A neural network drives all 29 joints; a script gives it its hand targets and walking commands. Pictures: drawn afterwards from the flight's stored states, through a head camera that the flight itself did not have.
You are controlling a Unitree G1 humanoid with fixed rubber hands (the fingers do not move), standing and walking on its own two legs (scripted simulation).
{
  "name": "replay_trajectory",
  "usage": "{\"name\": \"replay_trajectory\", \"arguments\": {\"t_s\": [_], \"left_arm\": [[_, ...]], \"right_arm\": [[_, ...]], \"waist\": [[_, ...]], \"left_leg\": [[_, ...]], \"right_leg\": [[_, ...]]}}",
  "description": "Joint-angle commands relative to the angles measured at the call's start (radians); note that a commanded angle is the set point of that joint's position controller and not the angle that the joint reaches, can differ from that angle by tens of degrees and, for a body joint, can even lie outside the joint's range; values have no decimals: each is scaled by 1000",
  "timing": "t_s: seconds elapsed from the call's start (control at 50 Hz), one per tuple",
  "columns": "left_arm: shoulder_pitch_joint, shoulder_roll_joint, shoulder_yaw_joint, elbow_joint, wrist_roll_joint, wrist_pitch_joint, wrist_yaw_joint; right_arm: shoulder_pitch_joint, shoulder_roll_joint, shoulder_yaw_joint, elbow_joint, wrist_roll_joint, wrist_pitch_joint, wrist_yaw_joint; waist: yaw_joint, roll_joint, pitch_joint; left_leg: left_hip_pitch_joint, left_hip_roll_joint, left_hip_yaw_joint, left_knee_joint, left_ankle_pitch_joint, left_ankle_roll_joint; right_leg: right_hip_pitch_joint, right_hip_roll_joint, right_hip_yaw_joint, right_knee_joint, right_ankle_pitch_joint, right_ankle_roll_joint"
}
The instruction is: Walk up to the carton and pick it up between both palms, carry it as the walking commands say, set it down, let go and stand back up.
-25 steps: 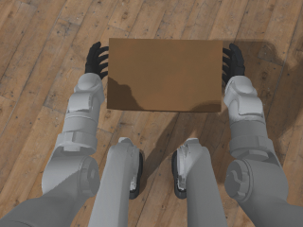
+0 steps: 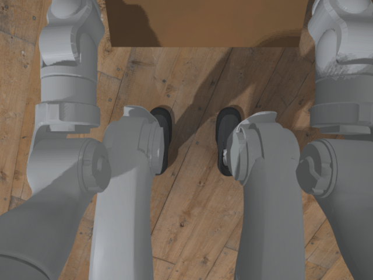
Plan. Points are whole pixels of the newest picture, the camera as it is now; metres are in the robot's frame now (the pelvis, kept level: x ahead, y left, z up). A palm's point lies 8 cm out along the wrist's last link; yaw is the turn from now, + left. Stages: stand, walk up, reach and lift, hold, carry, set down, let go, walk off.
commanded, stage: set down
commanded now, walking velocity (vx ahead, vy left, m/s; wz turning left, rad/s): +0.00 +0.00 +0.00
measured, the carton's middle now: out of the picture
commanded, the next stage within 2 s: none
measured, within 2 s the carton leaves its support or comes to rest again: rests again in 1.08 s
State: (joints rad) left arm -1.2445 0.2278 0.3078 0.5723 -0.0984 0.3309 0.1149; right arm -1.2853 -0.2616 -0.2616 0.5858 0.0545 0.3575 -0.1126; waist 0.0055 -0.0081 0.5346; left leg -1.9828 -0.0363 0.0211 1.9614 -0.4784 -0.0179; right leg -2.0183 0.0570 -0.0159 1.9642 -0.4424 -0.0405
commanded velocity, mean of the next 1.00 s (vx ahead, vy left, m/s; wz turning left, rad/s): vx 0.00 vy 0.00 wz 0.00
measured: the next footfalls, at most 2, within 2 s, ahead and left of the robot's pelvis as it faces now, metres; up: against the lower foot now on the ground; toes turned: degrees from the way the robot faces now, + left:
none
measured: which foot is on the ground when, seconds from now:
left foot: down 0.00-1.00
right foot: down 0.00-1.00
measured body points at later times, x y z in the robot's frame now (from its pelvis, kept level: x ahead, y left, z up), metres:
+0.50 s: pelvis +0.01 +0.01 -0.06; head +0.37 +0.00 +0.19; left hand +0.57 +0.18 -0.22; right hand +0.57 -0.17 -0.22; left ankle +0.15 +0.12 -0.40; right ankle +0.16 -0.09 -0.40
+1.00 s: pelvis +0.02 +0.00 -0.08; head +0.38 +0.00 +0.17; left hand +0.57 +0.18 -0.25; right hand +0.57 -0.18 -0.25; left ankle +0.15 +0.12 -0.40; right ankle +0.16 -0.09 -0.40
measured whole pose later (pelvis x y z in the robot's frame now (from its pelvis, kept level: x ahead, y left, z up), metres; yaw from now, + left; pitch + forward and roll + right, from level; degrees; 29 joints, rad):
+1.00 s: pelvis +0.02 +0.00 -0.08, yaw +1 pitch +27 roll +2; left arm -1.45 0.36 0.01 1.07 -0.31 0.17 0.17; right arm -1.47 -0.38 -0.03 1.10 0.26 0.16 -0.15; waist 0.00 -0.01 0.52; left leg -2.18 -0.05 0.03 2.25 -0.54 -0.02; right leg -2.21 0.03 -0.04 2.25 -0.51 -0.05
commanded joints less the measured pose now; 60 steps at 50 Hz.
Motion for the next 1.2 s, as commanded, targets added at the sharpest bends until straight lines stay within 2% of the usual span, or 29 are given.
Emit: {"name": "replay_trajectory", "arguments": {"t_s": [0.0, 0.04, 0.06, 0.1, 0.14, 0.16, 0.2, 0.28, 0.3, 0.32, 0.36, 0.38, 0.4, 0.46, 0.48, 0.52, 0.56, 0.64, 0.72, 0.74, 0.78, 0.8, 0.82, 0.84, 0.9, 0.92, 1.06, 1.12, 1.18], "left_arm": [[-830, -854, -655, -415, -179, -44, -221], [-859, -849, -653, -429, -203, -68, -210], [-851, -876, -651, -377, -208, -69, -211], [-785, -887, -597, -174, -172, -66, -218], [-786, -895, -559, -92, -144, -82, -227], [-796, -919, -554, -62, -148, -86, -229], [-777, -915, -506, 9, -139, -99, -236], [-845, -901, -486, 24, -145, -123, -243], [-850, -907, -487, 45, -151, -118, -243], [-857, -925, -500, 37, -156, -120, -244], [-916, -909, -539, -50, -195, -141, -233], [-946, -908, -564, -86, -220, -150, -221], [-917, -926, -564, -75, -234, -154, -213], [-881, -925, -542, -5, -239, -162, -205], [-891, -924, -565, -45, -253, -171, -204], [-874, -931, -562, 9, -247, -174, -202], [-839, -926, -538, 57, -240, -173, -206], [-881, -926, -574, -20, -271, -196, -197], [-891, -901, -589, -45, -289, -208, -182], [-857, -911, -572, -16, -279, -210, -185], [-854, -897, -581, 13, -282, -214, -185], [-856, -889, -564, 31, -272, -215, -184], [-871, -885, -575, 5, -286, -222, -184], [-849, -880, -565, 22, -278, -221, -186], [-868, -851, -551, 45, -279, -232, -183], [-911, -833, -558, 36, -286, -236, -185], [-946, -770, -523, 100, -266, -259, -187], [-961, -787, -534, 116, -286, -265, -187], [-946, -777, -518, 177, -271, -265, -186]], "right_arm": [[-707, 944, 657, -313, 232, -41, 222], [-694, 941, 634, -265, 233, -46, 219], [-726, 918, 616, -265, 223, -59, 212], [-725, 891, 558, -132, 174, -69, 212], [-725, 920, 538, -55, 158, -82, 227], [-738, 894, 516, -42, 148, -89, 238], [-734, 913, 509, 26, 141, -99, 254], [-717, 933, 474, 112, 140, -112, 277], [-760, 917, 493, 80, 160, -120, 281], [-747, 907, 481, 100, 157, -123, 282], [-764, 922, 501, 44, 193, -136, 280], [-759, 918, 504, 42, 207, -142, 278], [-800, 908, 516, -17, 227, -156, 274], [-799, 916, 513, 21, 231, -166, 269], [-776, 911, 504, 34, 236, -169, 267], [-758, 915, 494, 73, 231, -175, 269], [-764, 904, 486, 105, 232, -180, 275], [-789, 890, 509, 32, 259, -201, 269], [-778, 888, 510, 46, 285, -217, 253], [-791, 884, 513, 54, 284, -218, 250], [-759, 890, 505, 95, 279, -224, 247], [-784, 881, 516, 97, 283, -227, 247], [-765, 879, 516, 107, 281, -226, 245], [-789, 863, 526, 89, 289, -234, 240], [-813, 855, 516, 103, 292, -243, 227], [-798, 857, 511, 144, 285, -240, 228], [-843, 828, 492, 195, 297, -263, 213], [-844, 784, 472, 215, 281, -277, 210], [-874, 760, 483, 220, 282, -290, 204]], "waist": [[85, 5, -2620], [77, 5, -2556], [46, 14, -2497], [49, 11, -2198], [59, -6, -2084], [34, -2, -2044], [46, -40, -1991], [27, -45, -1968], [41, -34, -1984], [18, -20, -1969], [32, 5, -2115], [9, 17, -2170], [11, 11, -2202], [22, -8, -2102], [0, 1, -2118], [-8, 16, -2056], [6, 18, -1928], [-17, 4, -2056], [0, 31, -2039], [12, 48, -2009], [0, 41, -1946], [22, 31, -1929], [5, 20, -1920], [25, 31, -1920], [33, 11, -1891], [13, -6, -1850], [44, 11, -1722], [4, 29, -1698], [13, 32, -1657]], "left_leg": [[697, -97, 85, -80, 307, 23], [723, -94, 72, -65, 313, 25], [668, -93, 68, -67, 278, 24], [526, -88, 60, -100, 147, 28], [470, -83, 56, -83, 89, 36], [475, -79, 42, -93, 73, 36], [427, -83, 47, -63, 81, 38], [440, -80, 43, -31, 101, 40], [467, -78, 36, -21, 121, 42], [453, -76, 34, -13, 124, 40], [553, -74, 44, 16, 213, 30], [608, -72, 38, 32, 263, 29], [647, -83, 31, 32, 292, 35], [591, -82, 35, 58, 299, 35], [599, -78, 28, 66, 302, 34], [574, -76, 28, 74, 296, 29], [523, -74, 21, 78, 266, 40], [590, -83, 26, 111, 354, 31], [576, -83, 30, 116, 375, 32], [558, -85, 31, 119, 367, 35], [519, -81, 27, 121, 334, 32], [504, -83, 25, 121, 326, 34], [501, -78, 26, 123, 322, 30], [486, -79, 35, 133, 324, 30], [449, -81, 44, 132, 293, 33], [421, -77, 42, 130, 258, 30], [350, -65, 49, 137, 204, 32], [376, -67, 32, 137, 218, 30], [362, -62, 27, 142, 209, 34]], "right_leg": [[1059, 73, 24, -91, 372, 53], [983, 58, 22, -59, 352, 39], [959, 60, 27, -77, 325, 33], [805, 47, 24, -94, 187, 30], [731, 41, 26, -97, 118, 24], [705, 37, 14, -90, 89, 20], [670, 31, 13, -72, 86, 22], [643, 37, 0, -36, 95, 19], [631, 33, -1, -26, 102, 20], [598, 35, -2, -15, 105, 13], [642, 37, -7, 15, 191, 13], [655, 40, -12, 32, 236, 15], [641, 44, -26, 45, 248, 20], [623, 40, -6, 54, 273, 18], [612, 41, -13, 75, 276, 14], [582, 37, -13, 83, 275, 11], [517, 31, -7, 92, 233, 10], [585, 40, -15, 113, 331, 7], [587, 45, -6, 131, 372, 4], [587, 43, 4, 124, 360, 2], [569, 40, 5, 129, 336, 0], [570, 37, 9, 130, 337, 3], [572, 37, 9, 134, 331, 3], [586, 37, 22, 130, 340, 2], [603, 43, 19, 123, 317, 8], [604, 39, 24, 121, 300, 4], [558, 38, 39, 117, 246, 9], [531, 33, 32, 129, 242, -1], [527, 30, 39, 126, 237, -1]]}}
